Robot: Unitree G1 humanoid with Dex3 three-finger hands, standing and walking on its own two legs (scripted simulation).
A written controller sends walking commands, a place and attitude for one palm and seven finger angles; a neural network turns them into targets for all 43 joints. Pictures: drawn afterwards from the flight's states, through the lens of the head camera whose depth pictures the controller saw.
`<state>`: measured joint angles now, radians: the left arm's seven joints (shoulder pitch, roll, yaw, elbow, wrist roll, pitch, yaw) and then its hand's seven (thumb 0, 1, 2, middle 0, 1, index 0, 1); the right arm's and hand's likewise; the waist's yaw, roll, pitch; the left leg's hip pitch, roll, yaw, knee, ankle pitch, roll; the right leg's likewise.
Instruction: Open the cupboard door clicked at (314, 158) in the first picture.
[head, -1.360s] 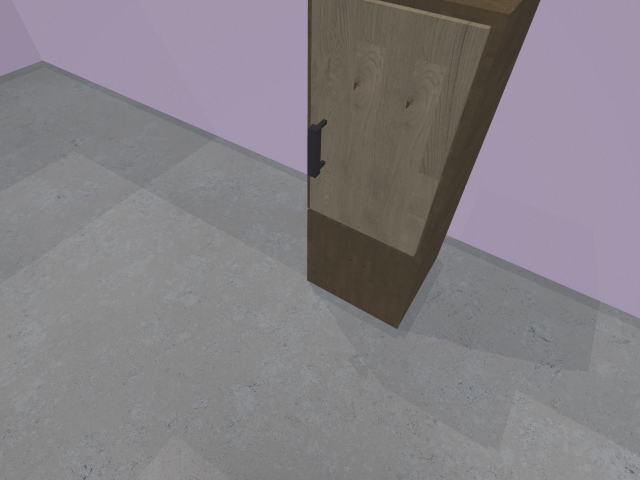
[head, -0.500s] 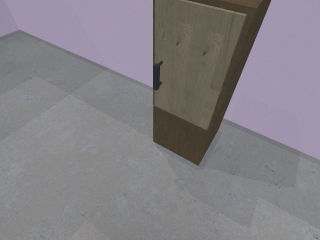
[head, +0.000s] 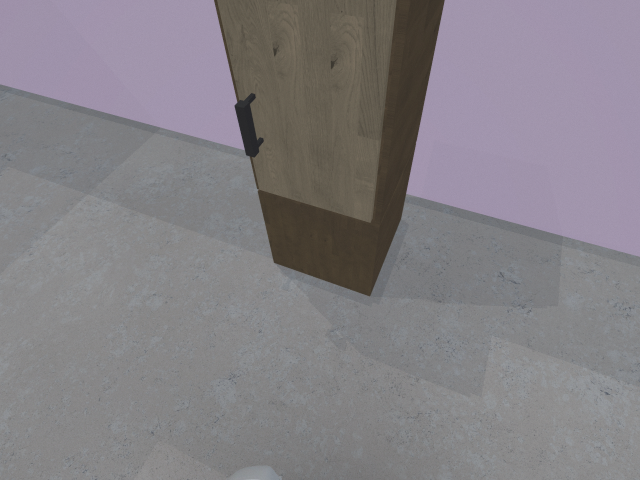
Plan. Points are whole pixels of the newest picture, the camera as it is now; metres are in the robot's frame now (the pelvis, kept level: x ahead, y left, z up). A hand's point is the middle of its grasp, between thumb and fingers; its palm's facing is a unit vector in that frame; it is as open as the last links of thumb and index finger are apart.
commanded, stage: turn to face it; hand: left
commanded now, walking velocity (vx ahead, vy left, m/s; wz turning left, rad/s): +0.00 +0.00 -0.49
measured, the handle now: (251, 125) +0.84 +0.24 -0.08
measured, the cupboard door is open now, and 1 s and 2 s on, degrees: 0 0 0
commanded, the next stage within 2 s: take the last steps up to it in 0.50 s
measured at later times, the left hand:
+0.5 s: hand out of the picture +0.10 +0.23 -0.16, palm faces -0.14 -0.97 -0.22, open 7.3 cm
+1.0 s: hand out of the picture +0.12 +0.22 -0.18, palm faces -0.20 -0.97 -0.17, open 7.3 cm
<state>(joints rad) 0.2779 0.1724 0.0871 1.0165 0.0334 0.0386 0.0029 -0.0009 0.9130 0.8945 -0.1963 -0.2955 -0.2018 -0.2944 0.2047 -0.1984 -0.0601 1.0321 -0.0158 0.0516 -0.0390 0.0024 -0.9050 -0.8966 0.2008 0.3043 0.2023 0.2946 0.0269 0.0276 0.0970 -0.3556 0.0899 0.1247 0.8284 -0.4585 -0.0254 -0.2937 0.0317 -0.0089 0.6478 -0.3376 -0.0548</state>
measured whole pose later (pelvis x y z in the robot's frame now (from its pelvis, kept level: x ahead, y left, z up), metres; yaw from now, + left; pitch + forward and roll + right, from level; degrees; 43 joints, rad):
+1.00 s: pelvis +0.06 +0.05 +0.00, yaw -14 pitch -1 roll -1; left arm 0.29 0.18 0.07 1.04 0.03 0.03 0.00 0.00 0.91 0.89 -0.20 -0.30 -0.20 -0.29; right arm 0.36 -0.18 -0.04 1.03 -0.03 -0.03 -0.01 0.00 -0.91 -0.90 0.20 0.30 0.20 0.29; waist -0.02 -0.03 0.05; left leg -0.31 0.01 0.09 0.61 -0.28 0.04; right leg -0.25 -0.05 -0.01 0.79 -0.49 -0.03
